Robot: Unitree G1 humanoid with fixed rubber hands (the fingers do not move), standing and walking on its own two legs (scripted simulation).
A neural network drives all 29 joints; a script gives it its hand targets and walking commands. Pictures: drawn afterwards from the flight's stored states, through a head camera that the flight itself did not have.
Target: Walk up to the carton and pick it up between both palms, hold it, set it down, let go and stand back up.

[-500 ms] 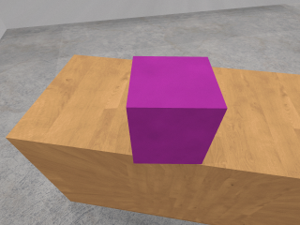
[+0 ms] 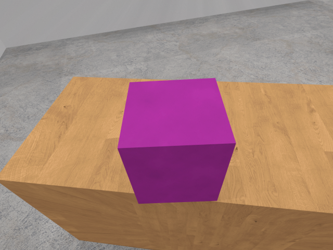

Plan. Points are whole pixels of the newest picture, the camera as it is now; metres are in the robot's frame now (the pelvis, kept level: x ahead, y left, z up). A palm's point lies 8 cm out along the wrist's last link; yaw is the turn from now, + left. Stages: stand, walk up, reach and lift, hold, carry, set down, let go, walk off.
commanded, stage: walk up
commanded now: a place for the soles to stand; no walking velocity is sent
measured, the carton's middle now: (175, 143) +0.37 +0.01 +0.06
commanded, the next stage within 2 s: reach and lift in 1.52 s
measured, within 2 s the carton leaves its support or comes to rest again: neither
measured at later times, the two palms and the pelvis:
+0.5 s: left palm out of the picture +0.05 +0.27 -0.12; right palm out of the picture +0.07 -0.24 -0.11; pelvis +0.00 +0.01 +0.00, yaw +0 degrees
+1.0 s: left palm out of the picture +0.01 +0.26 -0.12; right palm out of the picture +0.03 -0.25 -0.11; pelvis -0.04 +0.00 +0.00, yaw +2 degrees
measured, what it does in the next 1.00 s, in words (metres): stands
